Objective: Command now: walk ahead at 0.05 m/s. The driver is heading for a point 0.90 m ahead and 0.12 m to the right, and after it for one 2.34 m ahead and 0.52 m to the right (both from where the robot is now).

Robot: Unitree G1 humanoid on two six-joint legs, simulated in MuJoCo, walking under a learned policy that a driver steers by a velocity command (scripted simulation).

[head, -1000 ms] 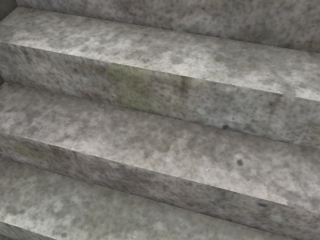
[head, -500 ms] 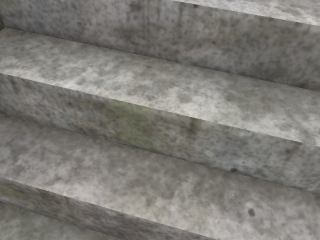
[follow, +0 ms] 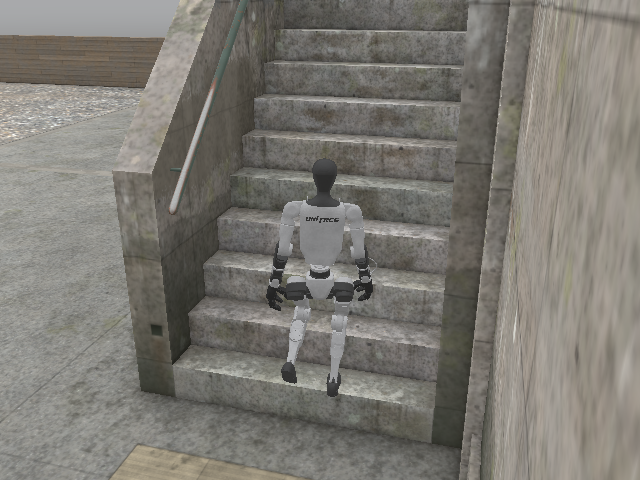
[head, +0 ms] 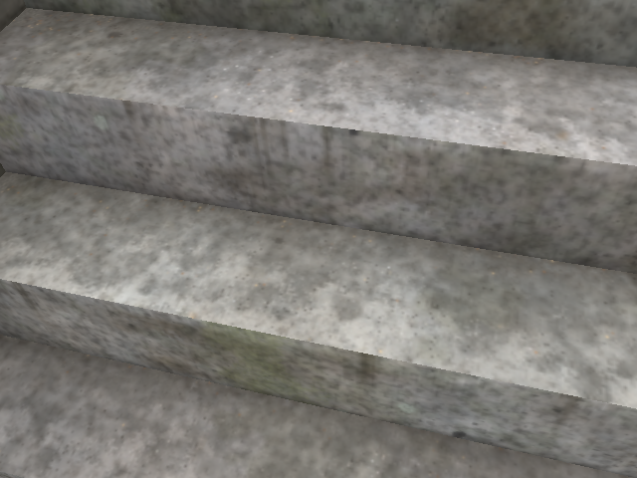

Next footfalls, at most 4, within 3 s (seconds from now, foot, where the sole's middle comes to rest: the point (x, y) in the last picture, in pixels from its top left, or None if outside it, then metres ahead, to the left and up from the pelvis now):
0.44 left None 0.18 0.16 -0.71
0.88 right None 0.40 0.00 -0.50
1.50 left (130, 271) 0.67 0.35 -0.29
2.18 right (300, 87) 0.86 0.06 -0.08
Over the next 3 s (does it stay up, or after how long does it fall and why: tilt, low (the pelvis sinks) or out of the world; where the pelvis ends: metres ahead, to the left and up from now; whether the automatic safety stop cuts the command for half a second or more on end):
stays up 1.02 0.06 0.89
